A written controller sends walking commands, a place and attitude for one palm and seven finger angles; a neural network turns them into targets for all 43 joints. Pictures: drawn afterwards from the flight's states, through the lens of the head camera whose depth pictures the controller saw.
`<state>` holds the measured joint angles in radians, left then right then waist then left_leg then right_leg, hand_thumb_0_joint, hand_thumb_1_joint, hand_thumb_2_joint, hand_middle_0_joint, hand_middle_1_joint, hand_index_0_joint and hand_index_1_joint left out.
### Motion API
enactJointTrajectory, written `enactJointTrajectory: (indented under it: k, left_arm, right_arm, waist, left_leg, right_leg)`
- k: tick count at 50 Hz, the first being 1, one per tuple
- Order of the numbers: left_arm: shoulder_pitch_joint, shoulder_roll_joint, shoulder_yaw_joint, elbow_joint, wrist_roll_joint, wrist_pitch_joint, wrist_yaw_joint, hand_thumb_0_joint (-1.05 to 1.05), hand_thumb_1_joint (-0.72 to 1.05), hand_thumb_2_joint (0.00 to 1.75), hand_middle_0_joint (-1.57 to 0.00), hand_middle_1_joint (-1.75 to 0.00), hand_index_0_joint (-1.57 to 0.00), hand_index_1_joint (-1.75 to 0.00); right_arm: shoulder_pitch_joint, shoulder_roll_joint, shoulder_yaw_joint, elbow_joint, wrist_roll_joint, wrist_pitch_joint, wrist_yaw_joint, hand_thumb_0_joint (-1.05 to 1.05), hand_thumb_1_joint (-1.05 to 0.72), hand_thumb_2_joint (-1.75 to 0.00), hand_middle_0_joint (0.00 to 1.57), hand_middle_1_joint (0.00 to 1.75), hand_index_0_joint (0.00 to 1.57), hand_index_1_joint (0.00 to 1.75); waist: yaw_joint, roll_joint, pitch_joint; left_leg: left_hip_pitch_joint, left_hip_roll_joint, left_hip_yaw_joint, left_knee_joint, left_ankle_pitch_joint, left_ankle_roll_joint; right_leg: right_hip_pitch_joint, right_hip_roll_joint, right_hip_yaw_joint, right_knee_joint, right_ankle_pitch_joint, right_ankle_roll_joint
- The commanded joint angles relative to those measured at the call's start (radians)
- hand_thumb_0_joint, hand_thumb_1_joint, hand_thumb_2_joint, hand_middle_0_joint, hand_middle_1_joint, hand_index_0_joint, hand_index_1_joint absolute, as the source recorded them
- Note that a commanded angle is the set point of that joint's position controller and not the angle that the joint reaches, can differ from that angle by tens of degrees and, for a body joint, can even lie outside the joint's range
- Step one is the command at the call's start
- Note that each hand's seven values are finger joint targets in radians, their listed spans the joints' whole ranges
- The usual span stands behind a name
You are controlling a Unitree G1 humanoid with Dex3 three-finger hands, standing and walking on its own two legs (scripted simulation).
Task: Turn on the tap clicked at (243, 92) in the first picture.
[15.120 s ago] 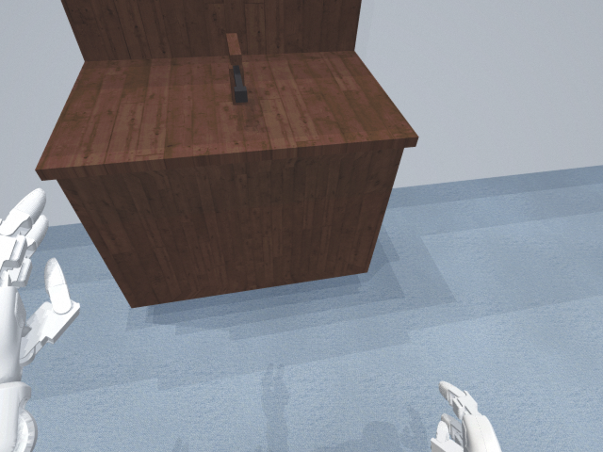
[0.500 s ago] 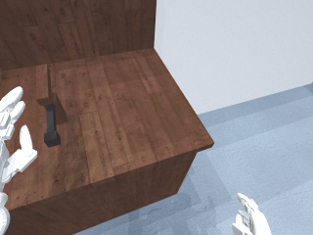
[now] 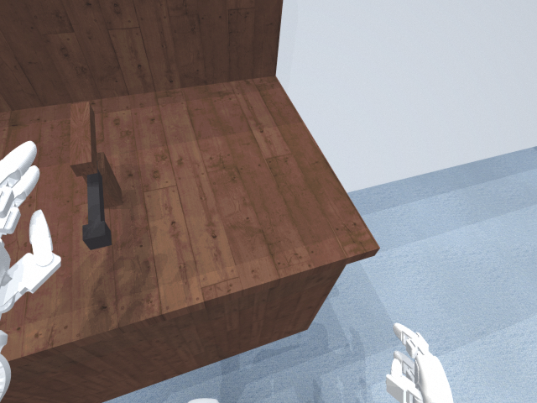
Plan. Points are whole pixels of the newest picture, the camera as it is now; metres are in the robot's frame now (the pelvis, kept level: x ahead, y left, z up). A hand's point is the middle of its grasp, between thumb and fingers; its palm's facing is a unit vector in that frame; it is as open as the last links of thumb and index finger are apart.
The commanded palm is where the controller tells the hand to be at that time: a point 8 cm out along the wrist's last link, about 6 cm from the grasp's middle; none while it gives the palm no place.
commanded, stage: shuffle to correct the standing spot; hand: left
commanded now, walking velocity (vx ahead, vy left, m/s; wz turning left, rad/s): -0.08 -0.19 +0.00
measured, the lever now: (97, 235) +0.31 +0.27 +0.06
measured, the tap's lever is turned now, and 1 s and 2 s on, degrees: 0 0 0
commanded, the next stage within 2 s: none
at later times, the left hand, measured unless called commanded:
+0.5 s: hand (56, 257) +0.22 +0.24 +0.17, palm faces +0.33 -0.85 -0.42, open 7.4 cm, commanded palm +0.16 +0.28 +0.18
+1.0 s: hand (68, 259) +0.22 +0.23 +0.17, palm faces +0.34 -0.84 -0.42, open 7.4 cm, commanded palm +0.16 +0.27 +0.18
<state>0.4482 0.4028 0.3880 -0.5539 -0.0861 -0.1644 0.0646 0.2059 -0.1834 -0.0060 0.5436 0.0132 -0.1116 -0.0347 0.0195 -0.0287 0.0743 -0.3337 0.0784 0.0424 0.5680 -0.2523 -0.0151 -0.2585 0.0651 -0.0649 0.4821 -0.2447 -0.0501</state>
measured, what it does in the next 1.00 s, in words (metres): stands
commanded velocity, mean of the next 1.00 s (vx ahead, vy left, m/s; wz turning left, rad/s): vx -0.08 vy -0.18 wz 0.00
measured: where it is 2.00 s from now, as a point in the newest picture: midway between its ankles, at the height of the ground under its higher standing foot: outside the picture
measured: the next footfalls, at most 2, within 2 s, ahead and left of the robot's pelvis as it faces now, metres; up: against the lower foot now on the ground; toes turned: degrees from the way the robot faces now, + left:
none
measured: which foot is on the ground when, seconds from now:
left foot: down 0.00-1.00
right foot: down 0.00-1.00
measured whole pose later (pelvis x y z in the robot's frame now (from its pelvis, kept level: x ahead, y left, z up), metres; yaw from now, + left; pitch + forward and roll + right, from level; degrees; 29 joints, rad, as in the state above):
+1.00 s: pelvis +0.00 -0.02 +0.00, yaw +1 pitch +1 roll -1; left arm 0.47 0.42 0.39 -0.56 -0.09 -0.15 0.09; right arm 0.22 -0.19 -0.01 0.55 0.02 -0.10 -0.03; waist 0.00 0.00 0.06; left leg -0.33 0.09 0.02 0.57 -0.25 -0.04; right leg -0.25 0.07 -0.09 0.49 -0.26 -0.07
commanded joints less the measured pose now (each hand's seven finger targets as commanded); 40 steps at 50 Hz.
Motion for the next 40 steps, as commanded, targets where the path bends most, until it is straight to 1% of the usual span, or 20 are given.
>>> enactJointTrajectory:
  k: [1,4,5,7,10,13,15,17,19,20,21,24,25,29,30,34,35,36,39,40]
  left_arm:
    - [-0.068,0.180,0.119,-0.231,-0.003,-0.071,0.019,0.00,0.90,0.90,-0.20,-0.30,-0.20,-0.30]
    - [-0.011,0.182,0.131,-0.208,-0.003,-0.062,0.017,0.00,0.90,0.90,-0.20,-0.30,-0.20,-0.30]
    - [-0.005,0.156,0.108,-0.187,-0.006,-0.063,0.011,0.00,0.90,0.90,-0.20,-0.30,-0.20,-0.30]
    - [-0.004,0.179,0.132,-0.203,-0.010,-0.063,0.008,0.00,0.90,0.90,-0.20,-0.30,-0.20,-0.30]
    - [0.002,0.157,0.109,-0.204,-0.018,-0.060,0.010,0.00,0.90,0.90,-0.20,-0.30,-0.20,-0.30]
    - [-0.004,0.189,0.137,-0.218,-0.019,-0.061,0.016,0.00,0.90,0.90,-0.20,-0.30,-0.20,-0.30]
    - [-0.021,0.170,0.115,-0.225,-0.019,-0.063,0.023,0.00,0.90,0.90,-0.20,-0.30,-0.20,-0.30]
    - [-0.029,0.192,0.137,-0.223,-0.018,-0.063,0.027,0.00,0.90,0.90,-0.20,-0.30,-0.20,-0.30]
    - [-0.023,0.204,0.147,-0.232,-0.014,-0.061,0.034,0.00,0.90,0.90,-0.20,-0.30,-0.20,-0.30]
    - [-0.031,0.169,0.115,-0.220,-0.015,-0.064,0.029,0.00,0.90,0.90,-0.20,-0.30,-0.20,-0.30]
    - [-0.035,0.193,0.135,-0.223,-0.014,-0.063,0.030,0.00,0.90,0.90,-0.20,-0.30,-0.20,-0.30]
    - [-0.009,0.188,0.133,-0.223,-0.011,-0.059,0.031,0.00,0.90,0.90,-0.20,-0.30,-0.20,-0.30]
    - [-0.006,0.165,0.111,-0.203,-0.012,-0.062,0.026,0.00,0.90,0.90,-0.20,-0.30,-0.20,-0.30]
    - [0.012,0.184,0.127,-0.211,-0.012,-0.056,0.028,0.00,0.90,0.90,-0.20,-0.30,-0.20,-0.30]
    - [0.008,0.163,0.108,-0.198,-0.015,-0.059,0.026,0.00,0.90,0.90,-0.20,-0.30,-0.20,-0.30]
    - [0.010,0.196,0.138,-0.224,-0.017,-0.057,0.036,0.00,0.90,0.90,-0.20,-0.30,-0.20,-0.30]
    - [0.001,0.173,0.114,-0.222,-0.019,-0.061,0.034,0.00,0.90,0.90,-0.20,-0.30,-0.20,-0.30]
    - [-0.014,0.194,0.133,-0.231,-0.018,-0.061,0.036,0.00,0.90,0.90,-0.20,-0.30,-0.20,-0.30]
    - [-0.007,0.197,0.139,-0.228,-0.017,-0.056,0.042,0.00,0.90,0.90,-0.20,-0.30,-0.20,-0.30]
    - [-0.011,0.173,0.115,-0.208,-0.017,-0.057,0.039,0.00,0.90,0.90,-0.20,-0.30,-0.20,-0.30]
  right_arm:
    - [-0.058,-0.144,-0.061,-0.154,-0.001,-0.048,-0.012,0.00,-0.90,-0.90,0.20,0.30,0.20,0.30]
    - [-0.061,-0.138,-0.057,-0.156,0.006,-0.045,-0.005,0.00,-0.90,-0.90,0.20,0.30,0.20,0.30]
    - [-0.049,-0.140,-0.055,-0.151,0.000,-0.040,-0.004,0.00,-0.90,-0.90,0.20,0.30,0.20,0.30]
    - [-0.039,-0.147,-0.068,-0.162,0.004,-0.042,-0.002,0.00,-0.90,-0.90,0.20,0.30,0.20,0.30]
    - [-0.045,-0.143,-0.056,-0.154,0.004,-0.038,-0.001,0.00,-0.90,-0.90,0.20,0.30,0.20,0.30]
    - [-0.045,-0.143,-0.064,-0.162,0.006,-0.039,-0.006,0.00,-0.90,-0.90,0.20,0.30,0.20,0.30]
    - [-0.054,-0.139,-0.053,-0.151,0.004,-0.035,-0.009,0.00,-0.90,-0.90,0.20,0.30,0.20,0.30]
    - [-0.049,-0.143,-0.062,-0.154,0.005,-0.040,-0.013,0.00,-0.90,-0.90,0.20,0.30,0.20,0.30]
    - [-0.067,-0.139,-0.057,-0.152,0.010,-0.040,-0.014,0.00,-0.90,-0.90,0.20,0.30,0.20,0.30]
    - [-0.054,-0.141,-0.053,-0.145,0.003,-0.038,-0.013,0.00,-0.90,-0.90,0.20,0.30,0.20,0.30]
    - [-0.052,-0.146,-0.062,-0.154,0.005,-0.043,-0.014,0.00,-0.90,-0.90,0.20,0.30,0.20,0.30]
    - [-0.061,-0.143,-0.060,-0.152,0.013,-0.042,-0.009,0.00,-0.90,-0.90,0.20,0.30,0.20,0.30]
    - [-0.051,-0.145,-0.055,-0.146,0.005,-0.039,-0.008,0.00,-0.90,-0.90,0.20,0.30,0.20,0.30]
    - [-0.055,-0.142,-0.059,-0.153,0.015,-0.039,-0.004,0.00,-0.90,-0.90,0.20,0.30,0.20,0.30]
    - [-0.044,-0.145,-0.056,-0.146,0.009,-0.036,-0.004,0.00,-0.90,-0.90,0.20,0.30,0.20,0.30]
    - [-0.055,-0.140,-0.058,-0.151,0.017,-0.037,-0.006,0.00,-0.90,-0.90,0.20,0.30,0.20,0.30]
    - [-0.044,-0.141,-0.053,-0.146,0.009,-0.034,-0.007,0.00,-0.90,-0.90,0.20,0.30,0.20,0.30]
    - [-0.046,-0.144,-0.061,-0.153,0.010,-0.038,-0.009,0.00,-0.90,-0.90,0.20,0.30,0.20,0.30]
    - [-0.061,-0.137,-0.054,-0.146,0.015,-0.037,-0.010,0.00,-0.90,-0.90,0.20,0.30,0.20,0.30]
    - [-0.051,-0.141,-0.051,-0.141,0.007,-0.034,-0.011,0.00,-0.90,-0.90,0.20,0.30,0.20,0.30]
  waist:
    - [-0.008,0.167,-0.181]
    - [-0.006,0.154,-0.199]
    - [-0.009,0.132,-0.202]
    - [-0.008,0.103,-0.207]
    - [-0.017,0.088,-0.208]
    - [-0.015,0.081,-0.188]
    - [-0.021,0.092,-0.177]
    - [-0.019,0.083,-0.166]
    - [-0.019,0.104,-0.168]
    - [-0.021,0.107,-0.176]
    - [-0.016,0.114,-0.175]
    - [-0.015,0.132,-0.193]
    - [-0.016,0.131,-0.192]
    - [-0.017,0.114,-0.183]
    - [-0.019,0.092,-0.183]
    - [-0.023,0.090,-0.156]
    - [-0.026,0.078,-0.162]
    - [-0.023,0.082,-0.158]
    - [-0.023,0.088,-0.159]
    - [-0.026,0.083,-0.155]
  left_leg:
    - [0.096,0.130,-0.138,-0.133,0.168,0.063]
    - [0.128,0.134,-0.130,-0.106,0.269,0.061]
    - [0.115,0.131,-0.124,-0.100,0.258,0.062]
    - [0.122,0.116,-0.106,-0.060,0.256,0.050]
    - [0.119,0.085,-0.093,-0.060,0.176,0.041]
    - [0.095,0.079,-0.096,-0.054,0.075,0.041]
    - [0.096,0.071,-0.097,-0.075,0.027,0.044]
    - [0.085,0.076,-0.104,-0.071,0.004,0.045]
    - [0.109,0.083,-0.111,-0.087,0.043,0.048]
    - [0.096,0.089,-0.121,-0.097,0.062,0.053]
    - [0.091,0.102,-0.129,-0.099,0.087,0.054]
    - [0.118,0.110,-0.130,-0.089,0.194,0.053]
    - [0.100,0.113,-0.130,-0.093,0.193,0.057]
    - [0.101,0.095,-0.118,-0.072,0.154,0.047]
    - [0.085,0.088,-0.112,-0.072,0.105,0.047]
    - [0.095,0.063,-0.103,-0.061,-0.006,0.041]
    - [0.083,0.064,-0.109,-0.068,-0.018,0.045]
    - [0.084,0.070,-0.114,-0.074,-0.015,0.045]
    - [0.095,0.081,-0.125,-0.087,0.019,0.048]
    - [0.083,0.084,-0.124,-0.090,0.020,0.052]
  right_leg:
    - [0.052,-0.105,0.076,-0.039,0.163,0.040]
    - [0.066,-0.109,0.066,-0.055,0.209,0.037]
    - [0.076,-0.106,0.061,-0.064,0.208,0.041]
    - [0.077,-0.124,0.080,-0.075,0.251,0.029]
    - [0.053,-0.133,0.090,-0.082,0.224,0.010]
    - [0.029,-0.150,0.121,-0.088,0.172,0.002]
    - [0.010,-0.144,0.116,-0.097,0.128,0.002]
    - [0.004,-0.149,0.127,-0.096,0.115,0.000]
    - [-0.001,-0.145,0.122,-0.090,0.131,0.002]
    - [0.019,-0.131,0.100,-0.080,0.136,0.011]
    - [0.030,-0.131,0.102,-0.070,0.149,0.017]
    - [0.048,-0.131,0.090,-0.063,0.205,0.016]
    - [0.060,-0.122,0.076,-0.065,0.196,0.025]
    - [0.049,-0.142,0.101,-0.081,0.193,0.005]
    - [0.047,-0.139,0.093,-0.086,0.164,0.007]
    - [-0.013,-0.166,0.139,-0.109,0.105,-0.019]
    - [-0.008,-0.158,0.125,-0.106,0.088,-0.014]
    - [-0.009,-0.159,0.132,-0.100,0.089,-0.013]
    - [-0.004,-0.154,0.123,-0.095,0.104,-0.006]
    - [0.000,-0.144,0.112,-0.093,0.103,0.003]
